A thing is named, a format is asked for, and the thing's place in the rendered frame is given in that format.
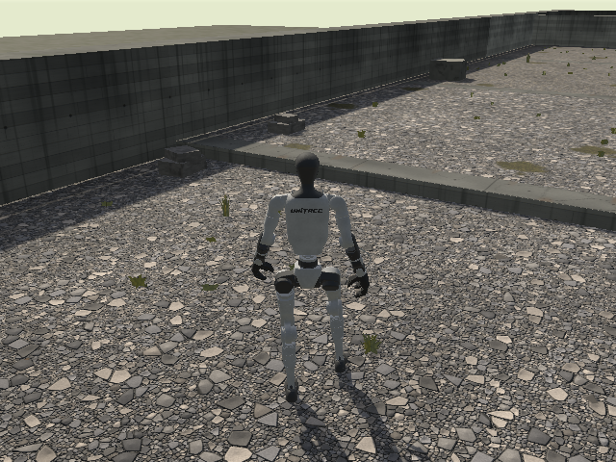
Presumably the left robot thigh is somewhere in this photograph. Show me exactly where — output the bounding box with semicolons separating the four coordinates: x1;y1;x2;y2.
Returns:
274;269;297;344

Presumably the robot left upper arm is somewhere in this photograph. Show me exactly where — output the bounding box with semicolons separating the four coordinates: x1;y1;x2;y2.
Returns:
260;193;288;245

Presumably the left robot forearm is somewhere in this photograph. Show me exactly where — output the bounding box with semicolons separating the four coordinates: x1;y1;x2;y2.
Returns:
253;231;270;266

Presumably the robot head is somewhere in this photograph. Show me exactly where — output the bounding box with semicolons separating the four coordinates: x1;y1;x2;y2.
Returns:
291;152;323;198

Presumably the robot right upper arm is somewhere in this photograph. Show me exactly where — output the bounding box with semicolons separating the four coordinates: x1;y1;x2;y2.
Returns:
327;194;354;248

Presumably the robot right hand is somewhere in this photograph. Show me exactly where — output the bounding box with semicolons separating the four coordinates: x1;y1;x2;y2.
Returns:
347;273;370;298

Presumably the robot left hand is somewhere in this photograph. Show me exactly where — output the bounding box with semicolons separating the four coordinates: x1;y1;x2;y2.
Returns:
251;262;274;280

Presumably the right robot forearm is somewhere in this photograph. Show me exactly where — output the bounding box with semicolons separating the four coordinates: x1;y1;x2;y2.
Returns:
346;233;367;277

